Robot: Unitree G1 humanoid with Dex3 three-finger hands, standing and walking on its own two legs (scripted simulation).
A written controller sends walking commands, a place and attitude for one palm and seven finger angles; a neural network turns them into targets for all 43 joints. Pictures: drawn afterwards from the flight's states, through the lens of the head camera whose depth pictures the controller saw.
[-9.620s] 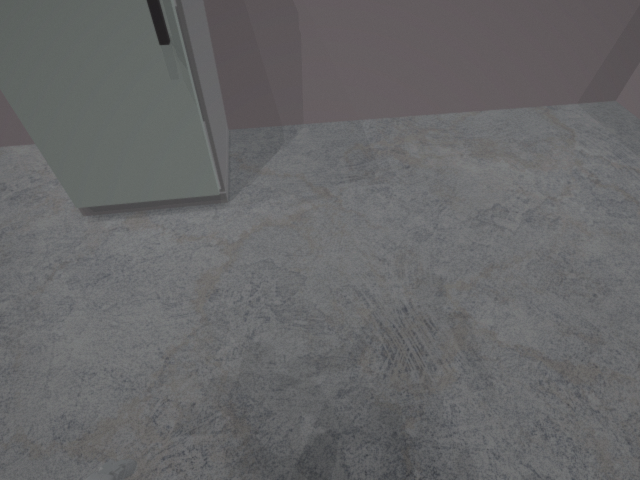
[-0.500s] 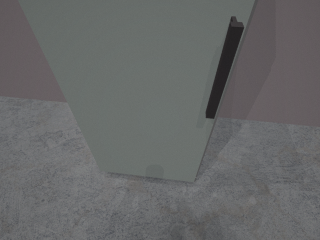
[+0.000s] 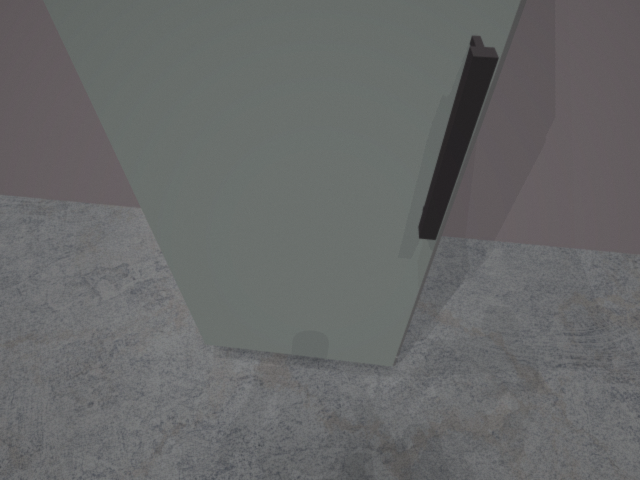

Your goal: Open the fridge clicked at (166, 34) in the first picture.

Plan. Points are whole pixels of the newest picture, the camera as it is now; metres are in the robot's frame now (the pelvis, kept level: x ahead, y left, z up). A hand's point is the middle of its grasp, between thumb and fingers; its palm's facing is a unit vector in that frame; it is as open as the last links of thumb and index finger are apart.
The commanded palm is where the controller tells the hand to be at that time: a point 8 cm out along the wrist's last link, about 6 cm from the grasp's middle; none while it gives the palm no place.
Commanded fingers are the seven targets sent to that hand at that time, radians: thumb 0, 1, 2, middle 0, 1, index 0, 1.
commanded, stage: look again from close up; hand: right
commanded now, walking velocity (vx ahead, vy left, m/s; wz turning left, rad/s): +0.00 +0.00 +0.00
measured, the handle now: (448, 151) +0.54 -0.16 +0.14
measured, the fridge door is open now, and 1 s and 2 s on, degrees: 0 0 0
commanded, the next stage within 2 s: shuffle to correct the standing spot in 0.28 s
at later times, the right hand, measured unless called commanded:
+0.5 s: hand out of the picture +0.01 -0.19 -0.18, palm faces +0.03 +0.98 -0.21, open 7.4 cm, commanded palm none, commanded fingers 0.00 -0.90 -0.90 0.20 0.30 0.20 0.30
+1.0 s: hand out of the picture +0.11 -0.17 -0.18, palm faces +0.10 +0.97 -0.23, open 7.3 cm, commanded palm none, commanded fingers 0.00 -0.90 -0.90 0.20 0.30 0.20 0.30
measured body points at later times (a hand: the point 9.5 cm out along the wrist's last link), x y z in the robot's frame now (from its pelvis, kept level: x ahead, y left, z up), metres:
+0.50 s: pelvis +0.00 +0.00 +0.00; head +0.00 -0.01 +0.45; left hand +0.03 +0.24 -0.16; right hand +0.01 -0.24 -0.16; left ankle -0.03 +0.11 -0.74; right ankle +0.01 -0.13 -0.74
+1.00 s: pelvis +0.08 +0.02 -0.02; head +0.12 +0.03 +0.43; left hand -0.01 +0.22 -0.17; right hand +0.10 -0.22 -0.16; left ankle +0.11 +0.12 -0.74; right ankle +0.01 -0.13 -0.74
